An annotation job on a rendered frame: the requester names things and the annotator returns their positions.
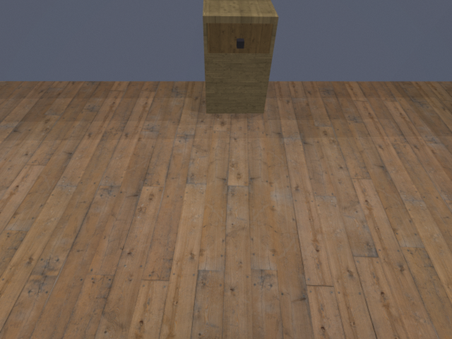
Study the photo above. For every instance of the handle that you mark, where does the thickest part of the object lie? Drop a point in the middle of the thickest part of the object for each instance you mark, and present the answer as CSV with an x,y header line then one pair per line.
x,y
240,43

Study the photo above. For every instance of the cabinet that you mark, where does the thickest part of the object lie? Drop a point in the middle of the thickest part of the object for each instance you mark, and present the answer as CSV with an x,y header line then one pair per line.
x,y
237,83

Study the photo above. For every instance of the drawer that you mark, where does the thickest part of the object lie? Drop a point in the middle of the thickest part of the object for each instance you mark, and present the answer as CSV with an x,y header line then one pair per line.
x,y
222,37

